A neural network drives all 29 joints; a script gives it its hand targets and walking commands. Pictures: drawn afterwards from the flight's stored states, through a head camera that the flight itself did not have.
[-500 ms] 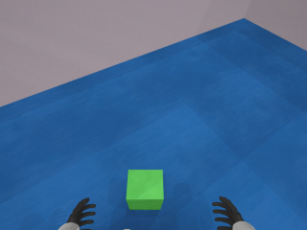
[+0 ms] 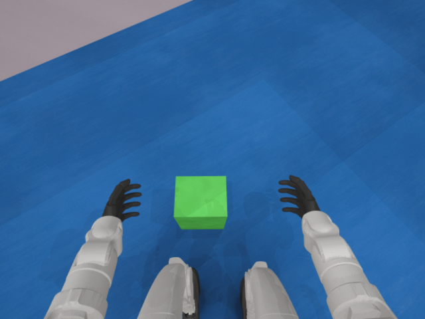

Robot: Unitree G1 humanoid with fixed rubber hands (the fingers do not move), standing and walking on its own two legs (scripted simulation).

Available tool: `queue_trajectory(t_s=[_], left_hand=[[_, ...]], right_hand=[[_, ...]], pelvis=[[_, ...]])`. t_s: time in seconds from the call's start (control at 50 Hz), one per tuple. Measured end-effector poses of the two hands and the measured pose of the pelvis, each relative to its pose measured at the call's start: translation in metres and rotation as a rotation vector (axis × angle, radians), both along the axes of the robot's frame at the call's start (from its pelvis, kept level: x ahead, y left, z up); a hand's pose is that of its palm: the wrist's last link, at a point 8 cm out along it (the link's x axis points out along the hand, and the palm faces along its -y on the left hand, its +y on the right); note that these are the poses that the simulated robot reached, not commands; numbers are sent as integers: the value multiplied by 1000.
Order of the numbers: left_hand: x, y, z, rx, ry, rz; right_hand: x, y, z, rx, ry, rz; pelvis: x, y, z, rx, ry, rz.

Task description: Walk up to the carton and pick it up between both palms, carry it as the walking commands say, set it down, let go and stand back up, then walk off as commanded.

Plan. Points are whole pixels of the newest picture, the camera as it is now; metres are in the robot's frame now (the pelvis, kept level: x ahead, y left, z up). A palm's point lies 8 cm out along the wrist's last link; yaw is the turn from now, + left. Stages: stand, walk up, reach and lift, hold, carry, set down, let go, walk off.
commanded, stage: reach and lift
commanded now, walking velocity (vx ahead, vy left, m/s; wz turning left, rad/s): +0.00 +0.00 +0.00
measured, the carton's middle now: (201, 205) +0.45 +0.05 -0.57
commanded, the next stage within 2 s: none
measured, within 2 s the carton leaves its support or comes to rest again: neither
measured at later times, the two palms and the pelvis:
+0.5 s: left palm (131, 164) +0.44 +0.21 -0.14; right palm (283, 166) +0.44 -0.16 -0.14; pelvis +0.01 +0.01 -0.03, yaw -1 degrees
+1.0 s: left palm (141, 176) +0.45 +0.21 -0.24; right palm (269, 176) +0.46 -0.15 -0.25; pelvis -0.01 +0.00 -0.10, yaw -1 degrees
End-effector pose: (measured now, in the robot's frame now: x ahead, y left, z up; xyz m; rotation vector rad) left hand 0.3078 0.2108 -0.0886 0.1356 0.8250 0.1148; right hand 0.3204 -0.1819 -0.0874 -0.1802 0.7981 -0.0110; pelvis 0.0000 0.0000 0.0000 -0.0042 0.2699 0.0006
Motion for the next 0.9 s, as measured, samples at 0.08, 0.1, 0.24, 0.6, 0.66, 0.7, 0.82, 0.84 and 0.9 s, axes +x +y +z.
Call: queue_trajectory(t_s=[0.08,0.1,0.24,0.6,0.66,0.7,0.82,0.84,0.9], left_hand=[[30,-5,-6,-19,-32,-2],[37,-5,-8,-21,-36,0],[76,-7,-31,-39,-91,30],[135,-5,-56,-48,-174,91],[137,-8,-62,-56,-176,90],[137,-9,-70,-67,-180,97],[137,-4,-99,-52,-166,101],[138,-3,-104,-50,-166,99],[142,-1,-122,-47,-172,96]], right_hand=[[23,6,-7,-10,-22,-2],[29,7,-10,-9,-26,-6],[62,18,-33,3,-70,-22],[127,19,-60,48,-164,-71],[128,19,-68,53,-163,-71],[127,19,-76,57,-161,-70],[127,26,-108,71,-141,-67],[128,26,-113,73,-139,-70],[132,28,-130,73,-145,-75]], pelvis=[[-4,1,-8,-4,42,3],[-5,1,-10,-5,54,3],[-3,6,-19,-12,167,3],[13,4,-32,-10,397,-1],[12,2,-35,-8,431,-1],[11,2,-38,-7,457,-1],[2,2,-56,-8,521,-1],[0,2,-60,-8,526,-1],[-4,2,-76,-11,537,0]])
